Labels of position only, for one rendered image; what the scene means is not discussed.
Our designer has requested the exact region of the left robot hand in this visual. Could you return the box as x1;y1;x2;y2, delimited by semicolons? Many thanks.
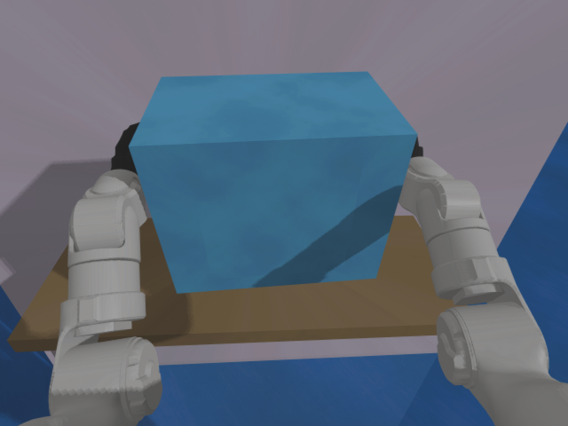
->
111;122;139;174

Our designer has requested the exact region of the carton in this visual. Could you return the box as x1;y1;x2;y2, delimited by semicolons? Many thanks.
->
129;72;418;294

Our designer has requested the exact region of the robot right upper arm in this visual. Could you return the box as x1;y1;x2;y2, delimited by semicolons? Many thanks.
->
437;302;568;426

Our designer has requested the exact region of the robot left upper arm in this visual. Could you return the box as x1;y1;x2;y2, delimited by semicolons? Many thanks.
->
19;336;162;426

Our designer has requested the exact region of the right robot hand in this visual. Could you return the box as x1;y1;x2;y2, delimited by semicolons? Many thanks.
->
411;137;423;158

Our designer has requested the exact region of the table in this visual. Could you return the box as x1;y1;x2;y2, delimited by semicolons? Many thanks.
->
7;216;467;357

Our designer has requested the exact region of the robot left forearm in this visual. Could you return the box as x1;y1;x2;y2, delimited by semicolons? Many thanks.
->
49;170;147;416

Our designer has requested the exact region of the robot right forearm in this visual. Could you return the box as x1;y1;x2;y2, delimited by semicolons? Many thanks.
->
398;156;548;369

